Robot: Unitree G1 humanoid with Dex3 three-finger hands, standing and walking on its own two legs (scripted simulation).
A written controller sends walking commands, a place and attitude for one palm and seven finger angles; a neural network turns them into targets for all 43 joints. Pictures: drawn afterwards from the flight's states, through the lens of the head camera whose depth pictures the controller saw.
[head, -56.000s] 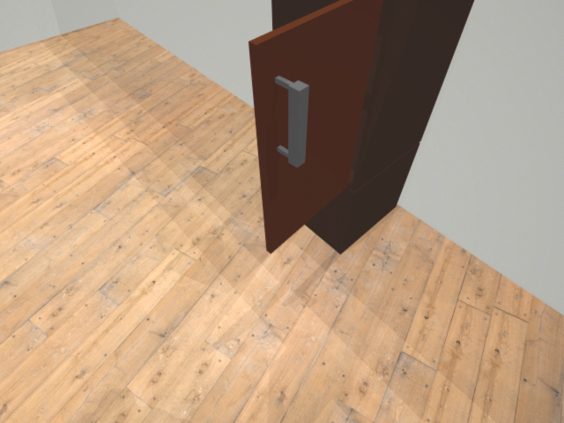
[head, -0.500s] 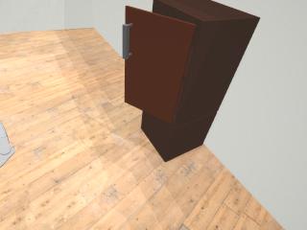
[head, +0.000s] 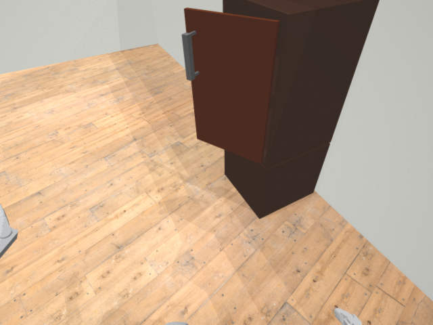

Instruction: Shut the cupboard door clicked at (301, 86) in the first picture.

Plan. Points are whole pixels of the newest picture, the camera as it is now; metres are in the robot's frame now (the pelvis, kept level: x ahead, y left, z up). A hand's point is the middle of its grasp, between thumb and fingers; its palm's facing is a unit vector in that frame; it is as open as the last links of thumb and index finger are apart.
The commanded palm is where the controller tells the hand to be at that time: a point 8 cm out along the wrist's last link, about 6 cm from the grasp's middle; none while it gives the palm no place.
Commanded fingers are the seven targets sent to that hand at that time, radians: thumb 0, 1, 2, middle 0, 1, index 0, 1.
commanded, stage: stop stepping back and stand still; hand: left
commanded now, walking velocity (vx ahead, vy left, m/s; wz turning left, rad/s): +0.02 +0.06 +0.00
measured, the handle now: (192, 55) +1.02 +0.19 +0.09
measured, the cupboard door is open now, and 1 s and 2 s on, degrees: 29 29 29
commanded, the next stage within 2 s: let the arm hang, fingers relaxed in 0.72 s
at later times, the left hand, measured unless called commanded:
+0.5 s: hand (47, 208) +0.23 +0.28 +0.17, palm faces +0.42 -0.73 -0.54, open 7.4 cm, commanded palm +0.18 +0.31 +0.18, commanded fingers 0.00 0.90 0.90 -0.20 -0.30 -0.20 -0.30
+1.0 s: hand (84, 295) +0.19 +0.29 -0.06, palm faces +0.05 -0.91 -0.41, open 7.4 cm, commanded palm none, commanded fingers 0.00 0.90 0.90 -0.20 -0.30 -0.20 -0.30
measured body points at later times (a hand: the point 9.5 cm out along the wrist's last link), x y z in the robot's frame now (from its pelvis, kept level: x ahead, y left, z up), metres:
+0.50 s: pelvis +0.05 +0.01 +0.00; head +0.06 +0.00 +0.45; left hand +0.20 +0.31 +0.20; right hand +0.21 -0.20 -0.11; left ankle +0.08 +0.14 -0.74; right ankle -0.01 -0.08 -0.74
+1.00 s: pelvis +0.01 +0.05 -0.01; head +0.01 +0.02 +0.44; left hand +0.19 +0.34 -0.04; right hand +0.18 -0.21 -0.12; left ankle +0.08 +0.14 -0.74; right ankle -0.01 -0.08 -0.74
